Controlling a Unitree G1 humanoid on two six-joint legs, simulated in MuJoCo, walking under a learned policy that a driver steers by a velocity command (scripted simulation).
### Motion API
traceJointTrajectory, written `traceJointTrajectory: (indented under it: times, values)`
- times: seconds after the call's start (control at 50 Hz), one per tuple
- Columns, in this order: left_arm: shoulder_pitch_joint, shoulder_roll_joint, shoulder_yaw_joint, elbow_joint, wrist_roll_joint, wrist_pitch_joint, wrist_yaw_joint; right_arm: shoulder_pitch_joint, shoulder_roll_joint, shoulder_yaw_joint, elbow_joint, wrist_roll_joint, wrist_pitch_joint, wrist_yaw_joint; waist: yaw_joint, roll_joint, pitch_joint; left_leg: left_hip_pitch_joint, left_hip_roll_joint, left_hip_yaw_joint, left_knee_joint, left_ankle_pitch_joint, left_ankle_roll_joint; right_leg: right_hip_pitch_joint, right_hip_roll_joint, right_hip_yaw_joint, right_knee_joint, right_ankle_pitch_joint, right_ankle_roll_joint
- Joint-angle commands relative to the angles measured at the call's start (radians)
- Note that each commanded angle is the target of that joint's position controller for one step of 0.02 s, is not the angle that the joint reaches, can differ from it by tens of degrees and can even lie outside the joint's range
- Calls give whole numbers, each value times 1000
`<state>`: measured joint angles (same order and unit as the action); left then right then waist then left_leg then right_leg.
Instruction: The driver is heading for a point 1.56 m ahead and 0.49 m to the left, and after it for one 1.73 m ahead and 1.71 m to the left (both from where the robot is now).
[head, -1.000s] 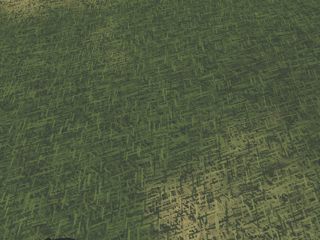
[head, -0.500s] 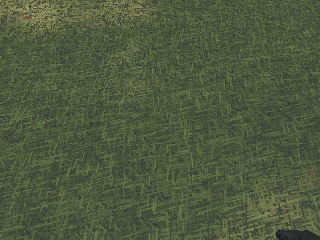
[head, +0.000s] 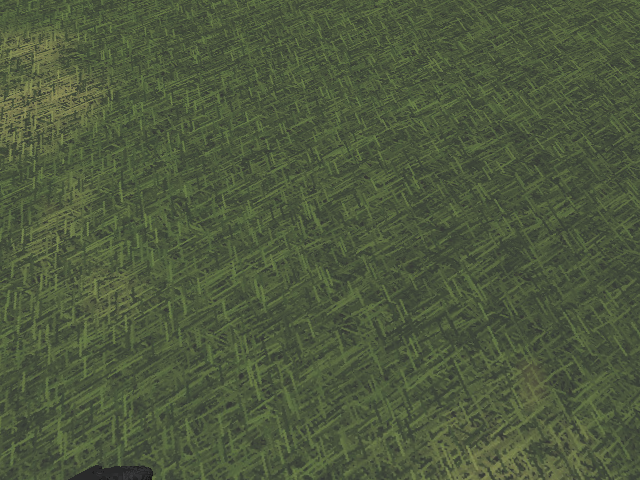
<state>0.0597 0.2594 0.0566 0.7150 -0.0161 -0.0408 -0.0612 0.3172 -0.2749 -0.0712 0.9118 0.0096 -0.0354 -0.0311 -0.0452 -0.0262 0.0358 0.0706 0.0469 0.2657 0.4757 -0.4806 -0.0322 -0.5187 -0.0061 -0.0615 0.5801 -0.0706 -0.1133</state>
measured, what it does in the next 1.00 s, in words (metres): walks ahead, turning left: left foot, then right foot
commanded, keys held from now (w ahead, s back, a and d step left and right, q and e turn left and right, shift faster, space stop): e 0.10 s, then q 0.90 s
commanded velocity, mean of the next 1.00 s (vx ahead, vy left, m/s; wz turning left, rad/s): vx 0.09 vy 0.00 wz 0.22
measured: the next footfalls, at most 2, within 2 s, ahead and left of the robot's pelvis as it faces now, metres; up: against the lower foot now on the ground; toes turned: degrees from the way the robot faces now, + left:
left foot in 0.50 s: +0.26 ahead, +0.12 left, +0.00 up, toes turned +1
right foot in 0.94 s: +0.29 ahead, -0.11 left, +0.00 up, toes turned +21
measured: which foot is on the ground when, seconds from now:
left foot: up 0.00-0.48, down 0.50-0.94, up 0.96-1.00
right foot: down 0.00-0.50, up 0.52-0.92, down 0.94-1.00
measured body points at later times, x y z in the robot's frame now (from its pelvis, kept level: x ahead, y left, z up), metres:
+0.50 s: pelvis +0.18 +0.01 +0.02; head +0.20 +0.02 +0.47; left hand +0.32 +0.28 -0.10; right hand +0.29 -0.26 -0.09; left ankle +0.22 +0.12 -0.72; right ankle +0.12 -0.08 -0.72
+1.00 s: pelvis +0.21 -0.01 +0.02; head +0.24 -0.02 +0.47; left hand +0.25 +0.30 -0.08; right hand +0.45 -0.24 -0.08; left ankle +0.19 +0.12 -0.68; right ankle +0.25 -0.12 -0.72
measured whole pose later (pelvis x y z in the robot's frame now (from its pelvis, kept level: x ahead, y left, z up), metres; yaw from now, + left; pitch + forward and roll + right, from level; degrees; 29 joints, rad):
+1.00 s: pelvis +0.21 -0.01 +0.02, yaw +18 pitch +2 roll +0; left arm 0.16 0.28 0.08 0.77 0.03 -0.01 0.02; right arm 0.14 -0.33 -0.09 0.67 0.01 0.05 -0.03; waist 0.00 0.04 0.02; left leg -0.47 -0.11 -0.19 0.84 -0.46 -0.01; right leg -0.29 0.03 0.04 0.50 -0.25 -0.01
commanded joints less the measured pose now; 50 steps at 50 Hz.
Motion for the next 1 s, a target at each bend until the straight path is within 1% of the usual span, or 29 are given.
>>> traceJointTrajectory:
  times: [0.02,0.04,0.06,0.08,0.1,0.14,0.18,0.24,0.28,0.32,0.38,0.46,0.48,0.5,0.52,0.54,0.56,0.58,0.6,0.62,0.68,0.76,0.86,0.9,0.92,0.94,0.96,0.98,1.0]
  values:
    - [284,345,103,-6,21,-3,35,57,-30,12,-142,-47,-35,5,66,-252,-312,-697,-91,-117,887,-110,-40,881,-310,621,-65,492,-292]
    - [327,287,89,-37,21,-6,33,9,-119,4,-132,-17,-70,23,147,-109,-507,-739,-103,-355,1011,-191,-30,941,-369,779,-139,530,-360]
    - [267,239,75,-46,20,-10,33,-86,-146,-6,-164,19,-81,28,151,-62,-387,-795,-45,-378,985,-111,-9,850,-327,607,-143,598,-307]
    - [209,198,67,-49,-1,-13,36,-120,-136,-2,-170,12,-83,21,118,12,-257,-805,-2,-360,890,-31,-2,696,-264,484,-157,560,-251]
    - [154,171,60,-61,-8,-8,42,-132,-141,-9,-165,-8,-75,9,84,47,-178,-773,22,-346,819,18,-9,552,-229,424,-187,523,-216]
    - [95,130,41,-81,20,-5,49,-72,-146,-16,-148,-7,-39,7,21,27,-148,-638,48,-334,746,70,-15,361,-209,337,-241,564,-197]
    - [94,128,36,-64,28,-15,49,-29,-97,-5,-131,-9,-19,3,3,-2,-157,-584,48,-311,634,130,-30,295,-191,252,-260,654,-188]
    - [80,112,23,-29,32,-17,59,-55,-58,12,-122,-13,-12,4,10,-46,-176,-509,56,-300,407,305,-33,276,-144,130,-268,644,-136]
    - [87,123,22,-7,42,-14,64,-97,-71,12,-124,-4,-12,11,37,-59,-173,-474,51,-297,310,422,-26,292,-144,99,-285,575,-115]
    - [90,135,22,16,48,-10,65,-139,-94,6,-137,3,-8,16,56,-59,-143,-483,44,-301,257,433,-17,321,-166,103,-297,486,-109]
    - [96,164,32,40,37,13,76,-191,-127,-8,-176,3,0,24,73,-64,-91,-570,32,-298,233,294,1,403,-220,137,-264,400,-115]
    - [87,165,39,39,8,51,103,-168,-105,-12,-197,3,9,47,54,-62,-74,-573,3,-254,138,216,38,477,-264,163,-150,413,-92]
    - [86,164,40,39,0,58,109,-138,-103,-14,-192,3,6,52,33,-53,-82,-503,-11,-243,40,319,59,465,-242,139,-94,424,-58]
    - [114,156,41,40,3,56,114,-102,-145,-29,-188,-3,3,49,26,5,-118,-386,5,-304,-28,557,96,424,-177,88,13,384,0]
    - [114,130,36,3,32,42,111,-63,-256,-58,-195,-15,2,38,53,203,-172,-206,162,-546,-14,980,201,238,-40,-14,244,136,87]
    - [41,106,25,-24,54,33,104,13,-258,-61,-188,-22,8,32,-12,322,-222,-40,323,-789,-64,1198,387,-34,118,16,481,-545,147]
    - [44,106,26,-17,38,31,92,25,-203,-42,-192,-25,4,29,-17,211,-288,-9,314,-771,-66,1083,389,-73,74,148,599,-622,143]
    - [39,109,29,-11,13,35,89,-40,-192,-44,-209,-17,2,24,4,155,-233,-43,263,-690,-59,1000,344,-118,48,157,638,-560,147]
    - [36,112,32,-3,12,41,94,-86,-182,-44,-223,-3,7,19,18,99,-197,-85,222,-639,-69,914,302,-139,29,152,609,-498,155]
    - [26,128,39,-5,18,48,102,-123,-173,-40,-235,8,16,12,30,84,-173,-131,197,-615,-86,841,278,-126,11,154,558,-442,165]
    - [37,98,34,-8,12,51,105,-135,-183,-46,-249,0,41,-1,50,152,-171,-202,137,-581,-102,796,261,-36,38,126,412,-366,195]
    - [32,94,31,-6,10,47,103,-140,-203,-57,-266,2,56,-14,37,169,-186,-242,120,-613,-104,672,251,51,47,137,245,-297,209]
    - [51,116,39,-7,5,27,86,-171,-199,-57,-287,3,72,-9,32,210,-159,-274,104,-719,-95,533,234,142,58,146,61,-279,187]
    - [113,120,46,10,4,14,76,-204,-190,-53,-299,15,81,-12,72,207,-151,-306,66,-727,-53,492,195,253,58,124,-143,-154,161]
    - [141,147,57,20,10,12,76,-190,-168,-46,-302,15,83,-15,74,174,-151,-364,24,-704,-6,381,153,344,-3,156,-218,-83,135]
    - [153,220,72,10,30,17,84,-143,-111,-31,-304,2,83,-12,41,-27,-164,-497,-80,-580,201,97,94,445,-222,356,-262,-4,55]
    - [132,269,78,4,68,23,80,-139,-133,-41,-339,5,70,-8,18,-273,-113,-671,-198,-431,402,-170,44,389,-392,601,-309,142,-121]
    - [84,220,66,-25,70,17,83,-122,-209,-63,-321,-6,61,-5,18,-196,-99,-678,-120,-453,603,-142,14,348,-421,591,-314,134,-174]
    - [30,164,52,-40,57,15,89,-109,-237,-77,-295,4,66,-2,2,-123,-79,-673,-107,-444,677,-67,3,325,-351,466,-293,104,-130]
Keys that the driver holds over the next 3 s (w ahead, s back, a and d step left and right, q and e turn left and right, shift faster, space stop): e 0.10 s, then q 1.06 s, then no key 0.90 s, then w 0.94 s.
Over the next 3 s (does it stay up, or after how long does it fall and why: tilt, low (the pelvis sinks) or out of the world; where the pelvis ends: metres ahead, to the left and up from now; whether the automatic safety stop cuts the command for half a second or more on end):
stays up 0.54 0.15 0.03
